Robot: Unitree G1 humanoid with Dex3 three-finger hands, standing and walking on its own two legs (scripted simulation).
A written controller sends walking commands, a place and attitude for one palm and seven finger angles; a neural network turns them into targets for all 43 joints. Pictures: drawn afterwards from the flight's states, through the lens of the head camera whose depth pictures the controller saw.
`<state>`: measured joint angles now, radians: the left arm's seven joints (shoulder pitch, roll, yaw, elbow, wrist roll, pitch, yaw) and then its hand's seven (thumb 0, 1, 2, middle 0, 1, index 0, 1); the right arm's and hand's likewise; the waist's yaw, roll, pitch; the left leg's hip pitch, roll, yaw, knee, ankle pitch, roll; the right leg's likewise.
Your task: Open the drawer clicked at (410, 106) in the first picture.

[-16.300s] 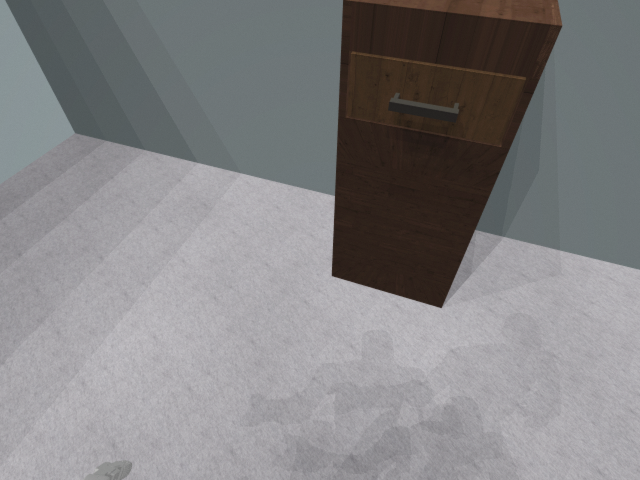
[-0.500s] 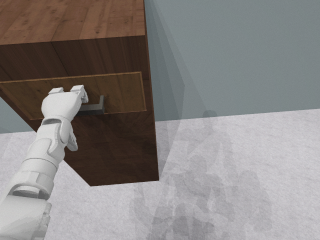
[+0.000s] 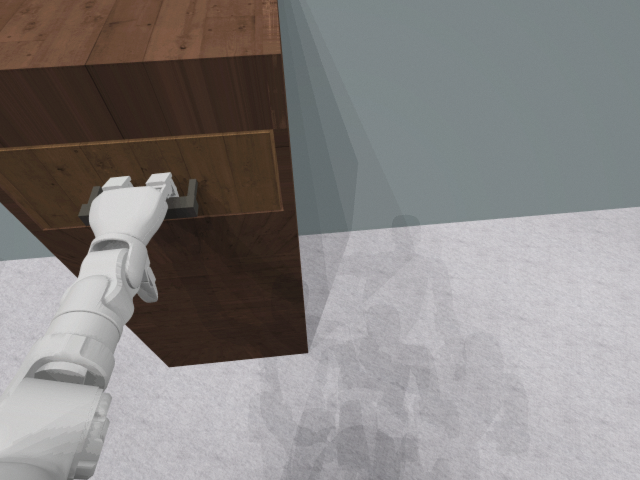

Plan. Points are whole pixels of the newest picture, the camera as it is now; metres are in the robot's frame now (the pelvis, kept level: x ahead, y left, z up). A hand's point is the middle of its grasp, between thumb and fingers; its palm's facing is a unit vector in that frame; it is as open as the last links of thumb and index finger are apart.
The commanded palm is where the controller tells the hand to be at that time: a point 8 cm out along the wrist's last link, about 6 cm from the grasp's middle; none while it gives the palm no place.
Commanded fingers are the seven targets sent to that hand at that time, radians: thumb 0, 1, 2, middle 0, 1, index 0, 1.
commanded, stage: lower the fingers behind the handle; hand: left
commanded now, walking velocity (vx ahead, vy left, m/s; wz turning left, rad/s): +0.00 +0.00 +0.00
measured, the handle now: (142, 199) +0.49 +0.27 +0.05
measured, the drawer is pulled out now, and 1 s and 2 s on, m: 0.00 0.00 0.02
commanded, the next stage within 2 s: close the thumb around the handle in 0.56 s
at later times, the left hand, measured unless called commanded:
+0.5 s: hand (144, 237) +0.44 +0.26 +0.02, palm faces -0.06 -0.03 -1.00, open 13.8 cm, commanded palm +0.41 +0.26 +0.08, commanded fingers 0.00 -0.50 0.30 -0.30 -1.20 -0.30 -1.20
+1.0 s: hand (145, 237) +0.44 +0.26 +0.02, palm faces -0.04 -0.03 -1.00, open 10.5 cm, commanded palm +0.41 +0.25 +0.08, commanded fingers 0.00 0.51 0.73 -0.37 -1.31 -0.37 -1.31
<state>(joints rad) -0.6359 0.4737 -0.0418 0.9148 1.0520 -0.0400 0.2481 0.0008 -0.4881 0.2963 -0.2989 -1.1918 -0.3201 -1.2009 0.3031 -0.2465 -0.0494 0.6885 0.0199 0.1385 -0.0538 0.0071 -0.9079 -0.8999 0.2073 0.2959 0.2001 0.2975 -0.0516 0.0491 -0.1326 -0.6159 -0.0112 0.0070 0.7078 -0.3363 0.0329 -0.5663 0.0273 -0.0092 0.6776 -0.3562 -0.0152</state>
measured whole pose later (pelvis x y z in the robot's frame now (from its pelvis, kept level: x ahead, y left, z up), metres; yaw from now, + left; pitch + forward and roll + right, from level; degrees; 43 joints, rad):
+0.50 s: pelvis +0.00 +0.01 -0.01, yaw -1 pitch +16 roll -2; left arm -0.64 0.50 -0.01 0.94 1.06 -0.06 0.29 0.00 -0.49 0.30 -0.30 -1.20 -0.32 -1.20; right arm 0.32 -0.25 -0.06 0.69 0.02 0.14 -0.05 0.01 -0.91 -0.90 0.21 0.30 0.20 0.30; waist -0.07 0.05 -0.15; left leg -0.68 0.00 0.02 0.75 -0.36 0.04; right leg -0.62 0.03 0.00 0.71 -0.36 -0.01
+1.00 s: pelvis +0.01 +0.01 -0.01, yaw -1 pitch +16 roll -2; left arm -0.61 0.46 -0.03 0.89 1.06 -0.03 0.29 0.00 0.00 0.51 -0.32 -1.25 -0.36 -1.25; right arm 0.31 -0.24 -0.06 0.69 0.01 0.15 -0.03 0.01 -0.91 -0.90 0.21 0.30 0.20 0.30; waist -0.05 0.05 -0.16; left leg -0.66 -0.01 0.01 0.76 -0.37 0.05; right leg -0.60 0.03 0.00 0.70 -0.38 0.00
